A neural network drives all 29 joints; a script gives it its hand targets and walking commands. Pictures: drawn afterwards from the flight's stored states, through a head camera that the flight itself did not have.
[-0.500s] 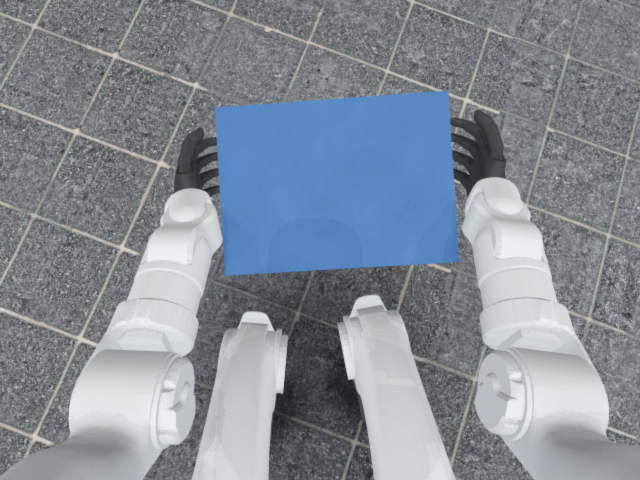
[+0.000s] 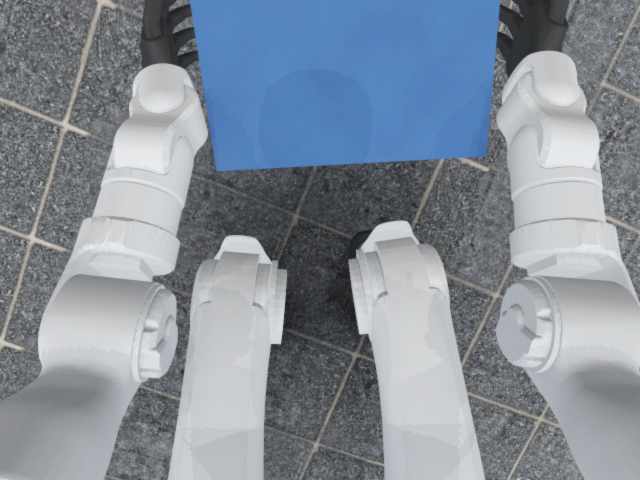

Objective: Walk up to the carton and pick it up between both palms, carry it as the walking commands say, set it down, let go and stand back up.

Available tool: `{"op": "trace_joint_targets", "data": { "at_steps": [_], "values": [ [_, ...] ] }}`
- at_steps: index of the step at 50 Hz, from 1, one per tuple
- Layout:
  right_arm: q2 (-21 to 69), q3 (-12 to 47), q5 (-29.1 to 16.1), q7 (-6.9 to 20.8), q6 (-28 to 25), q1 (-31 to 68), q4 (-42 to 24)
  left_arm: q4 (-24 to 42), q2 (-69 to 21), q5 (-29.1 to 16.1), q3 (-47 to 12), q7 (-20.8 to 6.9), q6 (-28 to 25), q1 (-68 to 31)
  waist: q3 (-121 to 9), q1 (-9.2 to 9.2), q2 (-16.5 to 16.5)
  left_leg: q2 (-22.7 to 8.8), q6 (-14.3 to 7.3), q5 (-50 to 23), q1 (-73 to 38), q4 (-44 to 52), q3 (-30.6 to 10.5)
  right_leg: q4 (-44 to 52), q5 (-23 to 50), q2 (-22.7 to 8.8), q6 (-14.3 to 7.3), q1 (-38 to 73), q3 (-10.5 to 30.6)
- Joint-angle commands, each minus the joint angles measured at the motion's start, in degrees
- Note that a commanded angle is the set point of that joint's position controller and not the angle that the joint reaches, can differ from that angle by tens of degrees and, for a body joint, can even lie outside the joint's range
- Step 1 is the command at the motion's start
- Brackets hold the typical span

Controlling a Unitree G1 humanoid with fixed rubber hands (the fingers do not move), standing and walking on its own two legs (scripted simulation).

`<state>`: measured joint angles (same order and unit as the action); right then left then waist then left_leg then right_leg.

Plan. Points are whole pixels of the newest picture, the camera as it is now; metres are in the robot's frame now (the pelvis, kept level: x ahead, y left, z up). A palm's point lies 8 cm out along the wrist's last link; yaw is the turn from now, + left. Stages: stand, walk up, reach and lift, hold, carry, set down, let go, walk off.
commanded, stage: set down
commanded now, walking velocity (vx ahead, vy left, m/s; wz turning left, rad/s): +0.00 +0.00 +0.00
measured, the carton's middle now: (342, 63) +0.52 -0.06 -0.23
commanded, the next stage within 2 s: none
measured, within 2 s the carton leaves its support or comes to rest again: rests again in 1.00 s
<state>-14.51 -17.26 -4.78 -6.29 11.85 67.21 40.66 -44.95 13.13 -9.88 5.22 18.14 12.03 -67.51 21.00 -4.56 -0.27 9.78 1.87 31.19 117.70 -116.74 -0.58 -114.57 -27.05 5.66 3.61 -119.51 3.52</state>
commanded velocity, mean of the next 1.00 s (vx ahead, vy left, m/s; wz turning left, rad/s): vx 0.00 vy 0.00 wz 0.00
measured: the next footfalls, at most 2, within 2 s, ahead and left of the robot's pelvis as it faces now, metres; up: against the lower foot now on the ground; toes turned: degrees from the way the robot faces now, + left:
none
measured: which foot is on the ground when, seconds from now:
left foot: down 0.00-1.00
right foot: down 0.00-1.00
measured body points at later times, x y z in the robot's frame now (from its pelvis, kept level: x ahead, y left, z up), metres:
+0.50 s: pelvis -0.01 -0.01 -0.05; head +0.35 -0.03 +0.21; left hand +0.53 +0.11 -0.24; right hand +0.52 -0.25 -0.21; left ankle +0.13 +0.10 -0.39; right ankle +0.15 -0.12 -0.39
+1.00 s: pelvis +0.00 -0.02 -0.06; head +0.35 -0.03 +0.21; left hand +0.54 +0.12 -0.25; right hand +0.52 -0.25 -0.23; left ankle +0.13 +0.10 -0.39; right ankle +0.15 -0.12 -0.39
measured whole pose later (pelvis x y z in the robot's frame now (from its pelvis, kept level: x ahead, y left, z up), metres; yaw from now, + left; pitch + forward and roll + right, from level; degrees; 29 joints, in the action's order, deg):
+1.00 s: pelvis +0.00 -0.02 -0.06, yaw +1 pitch +28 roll +1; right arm -19.6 -11.1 -9.4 -5.1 6.9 76.7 61.5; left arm -63.8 17.1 -11.2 4.0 10.0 8.2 -77.9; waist 25.7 -5.0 -1.0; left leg 8.0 2.7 32.8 124.7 -128.9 0.0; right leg -127.4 -28.7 2.0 -0.5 -127.0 -0.2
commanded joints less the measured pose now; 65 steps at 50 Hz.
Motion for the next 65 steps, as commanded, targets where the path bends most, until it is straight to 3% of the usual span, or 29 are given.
{"op": "trace_joint_targets", "data": {
  "at_steps": [1,2,4,7,8,11,16,21,24,28,38,42,47,51,58,65],
  "values": [
    [48.34,30.66,-8.14,15.22,-0.56,34.32,-12.56,27.09,-51.76,-6.29,-28.53,-20.58,-2.86,-46.48,-126.65,-3.22,-2.45,-1.56,0.01,-14.86,-38.07,8.95,4.17,4.87,18.66,0.35,-2.84,44.98,-8.29],
    [47.76,31.54,-8.85,14.83,0.0,35.55,-13.71,28.07,-50.19,-6.73,-28.9,-20.49,-2.08,-47.14,-130.83,-3.18,-2.42,-1.82,0.18,-14.97,-40.33,8.69,4.29,4.31,19.05,0.35,-2.89,48.44,-8.36],
    [49.13,33.64,-10.42,14.31,0.66,34.15,-15.35,31.78,-50.58,-7.73,-32.14,-20.46,-1.94,-48.69,-133.37,-4.22,-1.17,-1.58,-0.38,-22.1,-41.66,5.67,5.02,2.3,28.04,0.38,-3.06,54.46,-7.64],
    [48.03,33.4,-10.79,13.42,0.67,38.11,-17.0,33.14,-50.92,-10.63,-30.78,-20.8,-2.47,-53.05,-127.68,-5.56,0.68,-1.02,-1.57,-16.94,-36.04,4.21,4.81,1.48,22.53,-0.16,-2.56,51.56,-7.06],
    [47.91,32.48,-9.82,13.19,0.72,38.28,-15.15,30.26,-50.94,-10.83,-29.94,-21.0,-2.38,-53.42,-123.0,-6.3,1.25,-1.14,-1.7,-14.54,-33.23,4.22,4.53,1.85,20.6,-0.61,-2.75,50.2,-6.72],
    [47.6,31.62,-9.05,12.84,-0.22,41.95,-13.46,24.0,-49.69,-9.99,-26.86,-21.37,-3.03,-54.27,-115.45,-5.42,1.62,-1.44,-2.31,-10.13,-27.8,4.16,4.4,1.82,17.16,-1.11,-3.1,46.99,-6.29],
    [48.88,29.1,-8.1,13.39,-1.1,42.58,-3.21,15.54,-45.98,-8.18,-22.13,-21.35,-4.81,-55.74,-102.97,-3.85,2.2,-2.07,-2.7,-6.67,-22.13,3.17,4.1,0.9,12.8,-1.51,-2.95,40.22,-6.09],
    [49.19,26.14,-7.73,14.79,-2.49,42.15,3.58,9.23,-44.34,-6.33,-18.84,-21.54,-6.53,-54.46,-93.69,-1.34,-0.48,-2.7,-2.27,-7.98,-19.16,2.03,4.36,-0.29,12.9,-1.49,-3.06,33.96,-5.79],
    [49.59,24.24,-7.32,15.41,-2.88,39.48,7.82,8.17,-44.62,-6.43,-19.67,-21.95,-7.08,-54.12,-89.73,-2.74,-2.01,-2.89,-1.83,-8.24,-17.96,1.32,4.28,-0.92,13.43,-1.46,-3.66,31.81,-5.59],
    [47.78,24.64,-8.95,15.79,-4.12,42.55,5.47,7.73,-47.3,-6.69,-20.63,-22.13,-6.79,-52.55,-91.74,-3.28,-3.85,-2.95,-1.79,-11.21,-20.55,0.41,3.85,-1.7,15.87,-1.6,-4.02,31.58,-5.83],
    [48.73,23.94,-8.46,16.77,-4.43,41.56,7.95,5.11,-48.43,-5.78,-18.17,-22.88,-7.14,-49.0,-85.16,-3.21,-1.19,-2.54,-2.09,-11.15,-16.93,-0.43,3.05,-2.75,15.7,-1.46,-4.2,28.68,-5.54],
    [48.67,23.73,-8.41,16.99,-4.58,42.04,8.42,3.13,-48.14,-4.93,-16.74,-23.23,-7.16,-48.41,-82.5,-2.14,-1.16,-2.58,-2.23,-10.53,-15.08,-0.66,3.02,-2.58,15.4,-1.4,-4.38,27.68,-4.92],
    [47.35,23.06,-7.72,16.65,-5.09,41.73,9.32,0.61,-47.51,-4.19,-15.36,-24.05,-7.56,-47.32,-76.9,-1.87,-2.05,-2.39,-2.25,-9.17,-9.96,-1.07,3.37,-2.58,15.29,-1.51,-4.61,27.02,-3.92],
    [45.68,22.73,-7.22,15.98,-6.01,41.2,9.47,-0.37,-46.83,-4.77,-15.55,-24.45,-8.26,-47.81,-74.39,-3.41,-2.14,-2.15,-2.14,-9.21,-7.12,-1.74,3.39,-2.43,16.29,-1.72,-4.87,27.62,-3.28],
    [43.61,23.3,-7.04,15.13,-7.63,39.28,9.72,-2.7,-44.78,-4.07,-15.05,-24.04,-9.46,-44.35,-70.71,-2.8,-0.96,-1.97,-2.45,-10.87,-5.57,-1.88,2.41,-3.2,18.82,-1.67,-4.82,26.36,-2.92],
    [41.3,22.66,-7.18,14.68,-9.12,37.31,10.84,-3.91,-43.42,-3.1,-14.76,-23.32,-10.49,-41.07,-67.32,-2.25,-1.85,-1.86,-2.57,-12.12,-5.01,-1.77,2.07,-3.66,18.92,-1.77,-4.96,22.33,-2.74]
  ]
}}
